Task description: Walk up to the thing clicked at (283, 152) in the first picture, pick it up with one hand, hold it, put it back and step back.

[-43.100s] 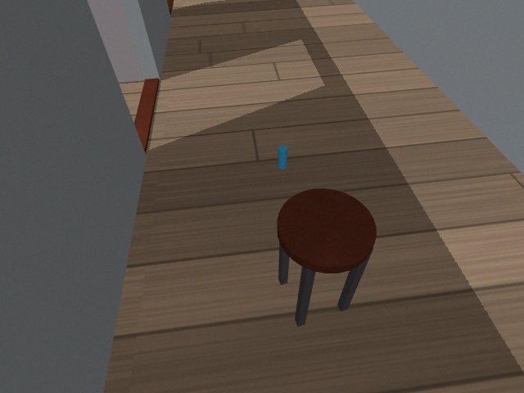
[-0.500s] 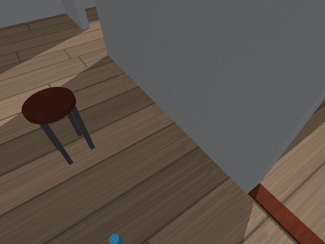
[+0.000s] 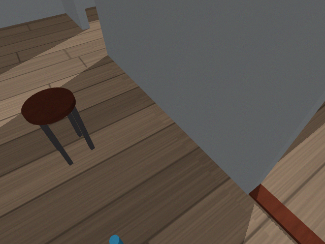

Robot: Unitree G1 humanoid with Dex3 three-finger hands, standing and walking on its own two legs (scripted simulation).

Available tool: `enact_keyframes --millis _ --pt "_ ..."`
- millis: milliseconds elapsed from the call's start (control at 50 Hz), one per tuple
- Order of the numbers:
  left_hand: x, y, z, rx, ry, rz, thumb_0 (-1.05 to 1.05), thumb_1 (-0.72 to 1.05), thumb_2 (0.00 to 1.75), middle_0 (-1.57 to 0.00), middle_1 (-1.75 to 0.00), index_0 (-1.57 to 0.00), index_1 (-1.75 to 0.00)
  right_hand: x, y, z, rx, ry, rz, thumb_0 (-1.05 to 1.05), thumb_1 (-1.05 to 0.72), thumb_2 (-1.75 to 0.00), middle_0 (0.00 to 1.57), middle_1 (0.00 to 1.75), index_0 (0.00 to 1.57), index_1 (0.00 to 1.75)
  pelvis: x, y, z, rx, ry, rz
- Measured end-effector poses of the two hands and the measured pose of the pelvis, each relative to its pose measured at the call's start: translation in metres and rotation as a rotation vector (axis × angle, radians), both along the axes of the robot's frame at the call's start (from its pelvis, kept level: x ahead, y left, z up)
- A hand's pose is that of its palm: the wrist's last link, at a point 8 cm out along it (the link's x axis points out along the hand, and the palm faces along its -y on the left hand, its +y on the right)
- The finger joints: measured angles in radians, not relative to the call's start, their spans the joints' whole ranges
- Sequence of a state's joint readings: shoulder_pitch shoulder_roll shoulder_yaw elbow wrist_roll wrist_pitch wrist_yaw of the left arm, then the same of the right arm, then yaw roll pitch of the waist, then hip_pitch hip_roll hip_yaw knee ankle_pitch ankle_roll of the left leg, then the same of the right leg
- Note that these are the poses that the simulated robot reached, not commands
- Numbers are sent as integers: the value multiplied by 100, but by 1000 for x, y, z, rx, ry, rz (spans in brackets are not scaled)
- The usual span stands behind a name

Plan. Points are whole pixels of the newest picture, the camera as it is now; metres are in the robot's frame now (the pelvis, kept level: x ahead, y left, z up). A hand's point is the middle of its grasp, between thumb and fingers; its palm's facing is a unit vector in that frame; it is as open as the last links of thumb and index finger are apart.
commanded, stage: stand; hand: left
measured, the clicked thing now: (116, 243) +0.29 +0.28 -0.72
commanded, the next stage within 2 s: go down in 0.38 s
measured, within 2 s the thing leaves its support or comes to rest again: neither
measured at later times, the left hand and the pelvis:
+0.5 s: hand out of the picture +0.07 +0.25 -0.16, palm faces -0.03 -0.94 -0.34, open 7.4 cm; pelvis +0.00 +0.00 +0.00, yaw +0 degrees
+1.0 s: hand out of the picture +0.14 +0.30 -0.21, palm faces +0.10 -0.94 -0.32, open 16.1 cm; pelvis -0.02 +0.01 -0.08, yaw -1 degrees
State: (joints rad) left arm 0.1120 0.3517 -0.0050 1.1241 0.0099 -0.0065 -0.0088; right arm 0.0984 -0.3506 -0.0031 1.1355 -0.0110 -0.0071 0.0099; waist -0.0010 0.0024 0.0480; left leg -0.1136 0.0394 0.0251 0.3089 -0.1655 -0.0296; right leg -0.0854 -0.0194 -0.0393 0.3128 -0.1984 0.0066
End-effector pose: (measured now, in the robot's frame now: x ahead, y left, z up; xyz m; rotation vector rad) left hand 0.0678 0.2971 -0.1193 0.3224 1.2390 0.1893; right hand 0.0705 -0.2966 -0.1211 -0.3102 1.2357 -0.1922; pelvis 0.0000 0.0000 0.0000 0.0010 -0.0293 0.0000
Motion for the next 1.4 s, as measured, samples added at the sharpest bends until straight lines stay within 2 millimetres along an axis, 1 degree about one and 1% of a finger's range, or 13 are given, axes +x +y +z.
enact_keyframes --millis 500,520,560,620,680,720,780,860,940,1020,1100,1260,1400 --pt "1 -3 0 1 -2 3 0 90 89 -20 -30 -20 -29 0 -3 0 1 1 -1 1 -90 -90 20 30 20 30 1 -3 0 -1 -3 0" --pt "3 -3 1 0 -18 12 0 89 89 -20 -29 -21 -29 1 -2 0 0 -15 -9 1 -91 -90 20 30 20 29 1 -3 -1 -1 9 2" --pt "16 -6 1 -7 -77 34 0 86 85 -20 -26 -20 -25 5 3 0 2 -74 -7 1 -92 -90 20 30 20 29 -3 -2 -3 -2 29 11" --pt "38 -6 -3 -15 -112 42 0 75 75 -15 -19 -15 -18 7 13 -2 18 -117 -5 1 -93 -91 20 30 20 29 -10 -3 -8 -3 67 14" --pt "59 -1 -8 -15 -141 29 0 60 60 -10 -13 -11 -12 6 24 -5 36 -144 -10 1 -94 -91 20 30 20 29 -14 -3 -14 -2 111 8" --pt "67 3 -10 -9 -159 28 0 49 49 -8 -10 -9 -9 5 30 -8 47 -158 -18 1 -94 -91 20 30 20 29 -14 -2 -18 -2 132 3" --pt "72 11 -15 -4 -162 36 0 32 36 -6 -8 -7 -7 2 36 -13 59 -173 -28 1 -93 -91 20 30 20 30 -14 0 -25 -3 161 -1" --pt "69 26 -29 -2 -183 56 0 9 23 -5 -7 -6 -6 3 39 -25 57 -195 -24 1 -91 -90 20 30 20 30 -17 4 -42 -7 211 -6" --pt "62 38 -44 -5 -222 57 0 -11 15 -5 -7 -7 -6 9 40 -40 39 -219 -14 1 -90 -90 20 30 20 30 -20 8 -62 -13 256 -7" --pt "54 45 -55 -12 -248 52 0 -29 9 -7 -8 -8 -7 21 43 -52 22 -253 6 1 -89 -89 20 30 20 30 -23 12 -79 -22 289 -7" --pt "47 48 -62 -17 -260 50 -1 -43 4 -9 -8 -10 -7 37 49 -57 15 -303 34 1 -88 -89 20 30 20 30 -25 15 -90 -30 312 -5" --pt "38 53 -69 -20 -275 71 -1 -56 1 -11 -6 -12 -4 65 66 -60 19 -410 93 1 -88 -89 20 30 20 30 -29 17 -104 -42 342 2" --pt "32 64 -81 -25 -304 89 -1 -58 0 -11 -4 -12 -3 73 72 -71 17 -452 137 1 -90 -89 20 30 20 30 -34 17 -121 -47 377 5"
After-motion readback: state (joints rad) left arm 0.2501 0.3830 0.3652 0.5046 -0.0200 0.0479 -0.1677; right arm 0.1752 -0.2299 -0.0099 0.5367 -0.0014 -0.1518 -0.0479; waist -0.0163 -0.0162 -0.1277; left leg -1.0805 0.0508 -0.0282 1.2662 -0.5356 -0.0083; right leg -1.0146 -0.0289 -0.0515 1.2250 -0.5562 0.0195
